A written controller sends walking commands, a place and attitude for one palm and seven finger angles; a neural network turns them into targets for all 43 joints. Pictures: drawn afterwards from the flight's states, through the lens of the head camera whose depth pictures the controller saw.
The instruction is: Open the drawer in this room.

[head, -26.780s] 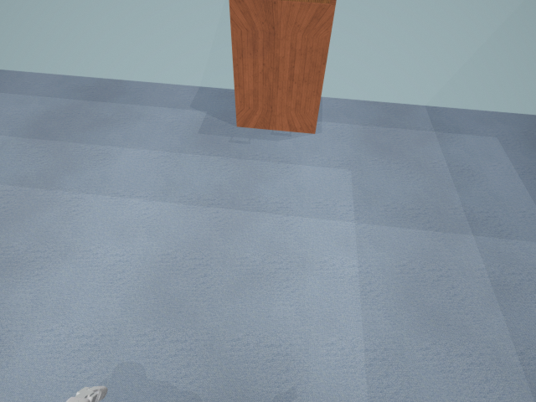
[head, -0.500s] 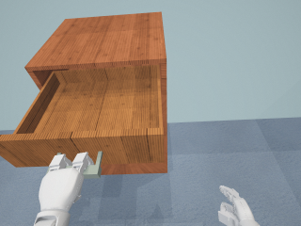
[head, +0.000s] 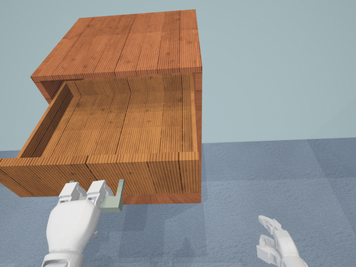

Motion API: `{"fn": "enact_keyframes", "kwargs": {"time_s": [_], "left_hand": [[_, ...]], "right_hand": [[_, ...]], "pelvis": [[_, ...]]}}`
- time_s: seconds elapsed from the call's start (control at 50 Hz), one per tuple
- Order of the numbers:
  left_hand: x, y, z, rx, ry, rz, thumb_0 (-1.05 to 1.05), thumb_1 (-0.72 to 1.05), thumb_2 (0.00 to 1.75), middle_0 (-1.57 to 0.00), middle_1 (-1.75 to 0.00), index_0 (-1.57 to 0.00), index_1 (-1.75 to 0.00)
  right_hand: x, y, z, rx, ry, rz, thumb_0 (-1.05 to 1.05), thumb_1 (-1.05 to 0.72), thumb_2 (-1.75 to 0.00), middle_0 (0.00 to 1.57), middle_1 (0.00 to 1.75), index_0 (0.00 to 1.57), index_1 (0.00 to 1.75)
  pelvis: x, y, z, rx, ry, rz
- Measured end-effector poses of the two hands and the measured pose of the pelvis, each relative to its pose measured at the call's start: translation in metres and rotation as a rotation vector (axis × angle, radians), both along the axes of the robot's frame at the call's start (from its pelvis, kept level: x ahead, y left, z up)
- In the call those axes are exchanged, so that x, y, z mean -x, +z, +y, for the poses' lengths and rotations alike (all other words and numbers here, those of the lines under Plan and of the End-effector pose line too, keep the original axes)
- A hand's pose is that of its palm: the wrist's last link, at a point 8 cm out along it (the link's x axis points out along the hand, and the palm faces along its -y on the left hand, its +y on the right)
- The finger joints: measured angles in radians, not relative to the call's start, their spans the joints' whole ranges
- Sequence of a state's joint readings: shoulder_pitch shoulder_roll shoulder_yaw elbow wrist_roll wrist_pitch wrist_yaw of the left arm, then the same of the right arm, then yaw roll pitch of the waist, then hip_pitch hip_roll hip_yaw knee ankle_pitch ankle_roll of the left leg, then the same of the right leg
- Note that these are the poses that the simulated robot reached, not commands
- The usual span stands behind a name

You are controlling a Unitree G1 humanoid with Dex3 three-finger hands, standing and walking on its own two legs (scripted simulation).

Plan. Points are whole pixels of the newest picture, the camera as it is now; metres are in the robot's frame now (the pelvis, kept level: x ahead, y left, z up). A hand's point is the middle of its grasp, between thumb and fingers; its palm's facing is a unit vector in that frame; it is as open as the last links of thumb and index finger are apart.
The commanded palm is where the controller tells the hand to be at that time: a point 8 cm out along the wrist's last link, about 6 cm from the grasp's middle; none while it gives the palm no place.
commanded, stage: open the thumb to release the handle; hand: left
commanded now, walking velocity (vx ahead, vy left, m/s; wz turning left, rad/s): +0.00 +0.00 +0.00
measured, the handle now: (93, 194) +0.25 +0.21 +0.06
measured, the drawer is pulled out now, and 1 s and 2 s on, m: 0.30 0.30 0.30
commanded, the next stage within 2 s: lift the hand off the handle in 0.44 s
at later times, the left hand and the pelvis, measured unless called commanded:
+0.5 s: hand (88, 226) +0.19 +0.21 +0.04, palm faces +0.05 -0.13 -0.99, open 12.9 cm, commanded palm +0.16 +0.21 +0.09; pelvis -0.02 +0.00 +0.01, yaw +1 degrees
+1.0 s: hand (92, 218) +0.20 +0.20 +0.05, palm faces +0.05 -0.13 -0.99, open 13.9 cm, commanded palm +0.17 +0.20 +0.12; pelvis -0.03 +0.00 +0.01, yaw +1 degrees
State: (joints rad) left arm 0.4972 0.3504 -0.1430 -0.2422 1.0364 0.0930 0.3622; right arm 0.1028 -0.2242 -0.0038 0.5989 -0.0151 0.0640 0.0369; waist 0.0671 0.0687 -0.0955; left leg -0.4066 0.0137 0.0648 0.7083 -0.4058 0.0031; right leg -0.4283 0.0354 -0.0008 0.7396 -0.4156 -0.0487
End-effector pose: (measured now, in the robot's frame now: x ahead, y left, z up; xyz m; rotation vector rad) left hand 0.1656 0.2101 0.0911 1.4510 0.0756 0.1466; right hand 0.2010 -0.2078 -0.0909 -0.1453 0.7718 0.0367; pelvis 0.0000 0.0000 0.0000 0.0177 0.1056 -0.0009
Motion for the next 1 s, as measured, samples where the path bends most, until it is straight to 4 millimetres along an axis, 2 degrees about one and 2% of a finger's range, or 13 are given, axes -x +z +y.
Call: {"fn": "enact_keyframes", "kwargs": {"time_s": [0.06,0.16,0.26,0.42,0.52,0.76,0.92,1.0], "left_hand": [[-0.005,-0.001,0.006,-0.003,0.044,-0.014,0.01,0.67,0.80,-0.29,-1.33,-0.38,-1.29],[-0.006,0.002,0.003,0.033,0.072,-0.012,0.00,0.54,0.75,-0.33,-1.32,-0.38,-1.30],[-0.004,0.003,0.003,0.024,0.060,0.003,0.00,0.30,0.64,-0.32,-1.29,-0.37,-1.28],[0.002,0.003,0.002,0.027,0.040,0.009,0.00,-0.18,0.43,-0.28,-1.24,-0.34,-1.23],[0.003,0.003,0.002,0.024,0.031,0.006,0.00,-0.37,0.35,-0.26,-1.21,-0.32,-1.21],[-0.002,0.000,0.002,0.004,0.042,-0.001,-0.01,-0.49,0.30,-0.28,-1.20,-0.32,-1.20],[-0.010,0.001,0.002,0.015,0.037,0.017,-0.01,-0.49,0.30,-0.29,-1.20,-0.32,-1.20],[-0.012,0.010,-0.002,0.020,0.012,0.002,-0.01,-0.49,0.30,-0.31,-1.21,-0.32,-1.20]], "right_hand": [[-0.003,-0.002,0.005,0.005,0.012,0.009,0.01,-0.91,-0.90,0.20,0.30,0.20,0.30],[-0.006,0.003,0.011,0.001,0.029,-0.003,0.01,-0.91,-0.90,0.20,0.30,0.20,0.30],[-0.008,0.011,0.013,0.004,0.046,-0.033,0.01,-0.91,-0.90,0.20,0.30,0.20,0.30],[-0.002,0.016,0.007,0.020,0.044,-0.047,0.01,-0.91,-0.90,0.20,0.30,0.20,0.30],[0.007,0.013,0.002,0.030,0.028,-0.029,0.01,-0.91,-0.90,0.20,0.30,0.20,0.30],[0.024,0.004,0.000,0.040,0.010,0.026,0.01,-0.91,-0.90,0.20,0.30,0.20,0.30],[0.023,0.007,0.005,0.031,0.007,0.014,0.01,-0.91,-0.90,0.20,0.30,0.20,0.30],[0.020,0.010,0.007,0.026,0.007,0.000,0.01,-0.91,-0.90,0.20,0.30,0.20,0.30]], "pelvis": [[0.002,0.001,0.000,0.001,0.011,-0.006],[0.004,0.003,-0.001,0.000,0.017,-0.021],[0.008,0.004,-0.003,-0.002,0.017,-0.035],[0.015,0.006,-0.004,0.000,0.018,-0.048],[0.018,0.007,-0.005,0.000,0.015,-0.051],[0.025,0.008,-0.004,0.000,0.024,-0.055],[0.027,0.009,-0.003,0.000,0.027,-0.064],[0.027,0.011,-0.002,0.001,0.025,-0.073]]}}
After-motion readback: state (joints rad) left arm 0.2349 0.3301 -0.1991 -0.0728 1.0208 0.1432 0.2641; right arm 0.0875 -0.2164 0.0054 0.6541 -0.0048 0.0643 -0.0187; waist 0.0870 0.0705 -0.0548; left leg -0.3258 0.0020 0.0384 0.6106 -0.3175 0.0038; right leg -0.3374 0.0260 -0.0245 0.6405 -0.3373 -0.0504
